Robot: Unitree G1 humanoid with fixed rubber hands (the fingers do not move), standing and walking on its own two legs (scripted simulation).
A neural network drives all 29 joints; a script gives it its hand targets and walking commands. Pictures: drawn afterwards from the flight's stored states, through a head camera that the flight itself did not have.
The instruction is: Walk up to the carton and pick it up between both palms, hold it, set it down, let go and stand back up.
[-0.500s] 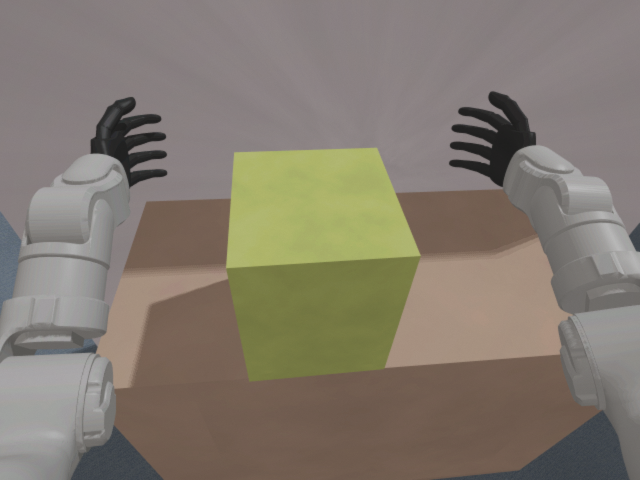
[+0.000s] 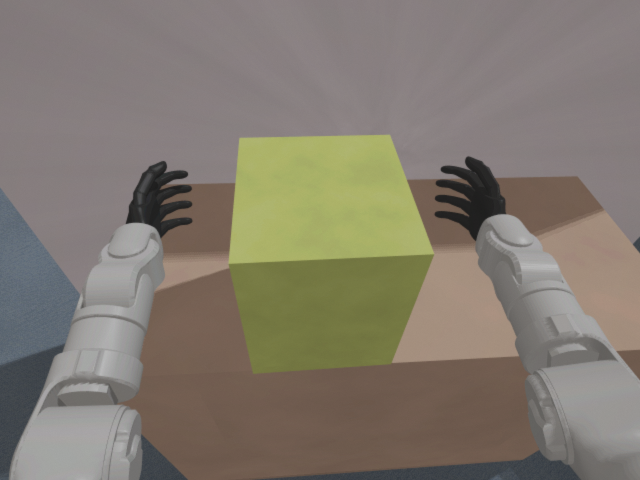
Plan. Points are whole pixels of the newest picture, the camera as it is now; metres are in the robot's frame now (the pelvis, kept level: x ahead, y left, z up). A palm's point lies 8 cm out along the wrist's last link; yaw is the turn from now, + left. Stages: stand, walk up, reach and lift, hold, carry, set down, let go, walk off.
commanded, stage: reach and lift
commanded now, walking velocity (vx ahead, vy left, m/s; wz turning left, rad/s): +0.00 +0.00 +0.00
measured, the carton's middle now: (319, 257) +0.41 +0.03 +0.05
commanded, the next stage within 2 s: none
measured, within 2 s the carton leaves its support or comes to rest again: neither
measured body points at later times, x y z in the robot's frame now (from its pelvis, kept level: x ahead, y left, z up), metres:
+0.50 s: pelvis +0.00 +0.00 +0.00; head +0.03 +0.01 +0.45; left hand +0.41 +0.21 +0.10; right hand +0.45 -0.17 +0.11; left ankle +0.01 +0.13 -0.75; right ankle +0.00 -0.10 -0.75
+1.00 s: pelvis +0.00 +0.01 +0.00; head +0.02 +0.03 +0.45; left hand +0.41 +0.18 +0.10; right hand +0.44 -0.13 +0.11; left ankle +0.01 +0.13 -0.75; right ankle +0.00 -0.10 -0.75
